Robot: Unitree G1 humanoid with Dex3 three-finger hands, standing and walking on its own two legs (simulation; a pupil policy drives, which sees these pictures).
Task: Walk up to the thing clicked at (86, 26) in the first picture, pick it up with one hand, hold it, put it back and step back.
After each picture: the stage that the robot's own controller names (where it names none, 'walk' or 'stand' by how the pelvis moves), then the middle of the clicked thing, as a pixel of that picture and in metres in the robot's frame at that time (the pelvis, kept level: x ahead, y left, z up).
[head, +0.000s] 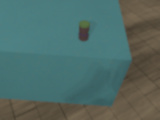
stand; (84, 31) +0.84 -0.01 -0.11
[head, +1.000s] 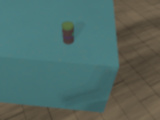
rise first; (68, 33) +0.75 +0.09 -0.08
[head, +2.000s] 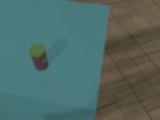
stand; (39, 58) +0.53 +0.21 -0.08
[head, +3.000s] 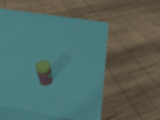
stand; (44, 73) +0.50 +0.18 -0.11
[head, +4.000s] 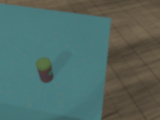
stand; (45, 70) +0.50 +0.18 -0.11
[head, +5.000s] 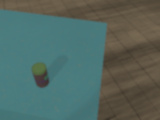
stand; (40, 75) +0.49 +0.20 -0.12
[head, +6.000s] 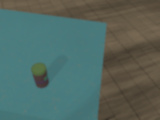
stand; (40, 75) +0.48 +0.20 -0.12
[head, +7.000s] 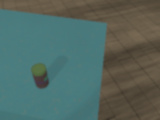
rise first; (40, 76) +0.48 +0.20 -0.12
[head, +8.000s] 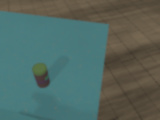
rise first; (41, 75) +0.49 +0.21 -0.11
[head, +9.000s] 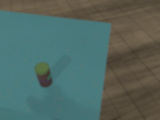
go down; (44, 75) +0.49 +0.21 -0.11
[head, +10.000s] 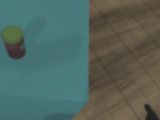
go down; (14, 43) +0.51 +0.19 -0.04
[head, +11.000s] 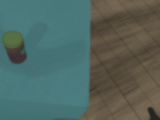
go down; (15, 48) +0.50 +0.20 -0.03
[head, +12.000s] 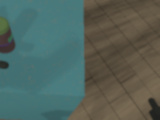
close in; (1, 36) +0.52 +0.21 +0.00
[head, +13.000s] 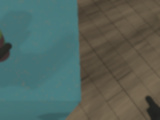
lift; out of the picture +0.49 +0.21 +0.00
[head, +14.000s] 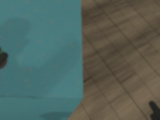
lift; out of the picture +0.45 +0.23 +0.01
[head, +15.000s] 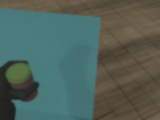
lift; (23, 83) +0.33 +0.18 +0.09
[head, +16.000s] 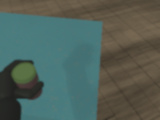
hold; (28, 82) +0.33 +0.17 +0.08
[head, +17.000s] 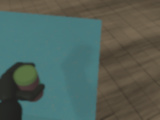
hold; (30, 84) +0.33 +0.17 +0.07
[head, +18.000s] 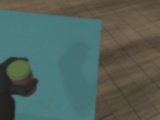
crouch; (23, 79) +0.35 +0.19 +0.07
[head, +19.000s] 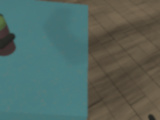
lower; out of the picture +0.48 +0.23 +0.11
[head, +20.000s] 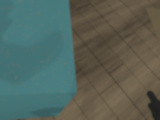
lower; out of the picture +0.52 +0.24 +0.01
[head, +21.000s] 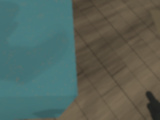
lower; out of the picture +0.51 +0.23 +0.01
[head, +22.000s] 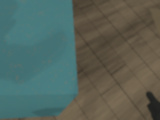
lower; out of the picture +0.51 +0.23 +0.01
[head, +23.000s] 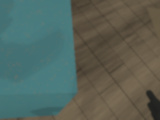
lower; out of the picture +0.52 +0.24 +0.01
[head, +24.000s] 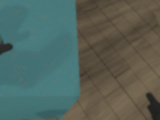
open; out of the picture +0.50 +0.21 +0.01
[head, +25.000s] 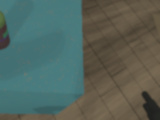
sink last; out of the picture +0.50 +0.20 +0.00
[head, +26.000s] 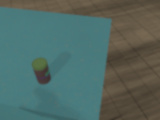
sink last; (41, 71) +0.49 +0.21 -0.06
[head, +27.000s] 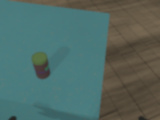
stand; (41, 66) +0.50 +0.20 -0.06
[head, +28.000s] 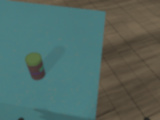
stand; (35, 66) +0.49 +0.21 -0.05
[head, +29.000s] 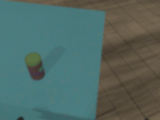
stand; (35, 67) +0.49 +0.21 -0.05
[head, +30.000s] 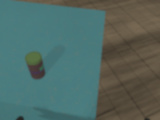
stand; (35, 66) +0.49 +0.21 -0.05
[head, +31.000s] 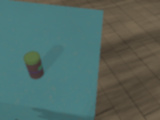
stand; (34, 65) +0.49 +0.21 -0.05
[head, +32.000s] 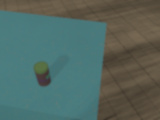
stand; (42, 74) +0.50 +0.20 -0.11
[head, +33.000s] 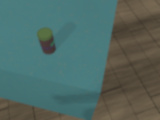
walk; (47, 41) +0.57 +0.18 -0.09
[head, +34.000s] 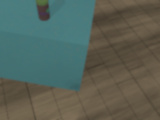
walk; (43, 9) +0.83 +0.22 -0.09
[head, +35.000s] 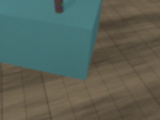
stand; (58, 4) +1.11 +0.20 -0.09
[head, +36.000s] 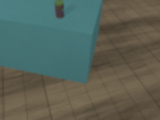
stand; (59, 9) +1.11 +0.18 -0.11
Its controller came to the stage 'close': yes
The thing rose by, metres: 0.21
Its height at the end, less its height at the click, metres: +0.00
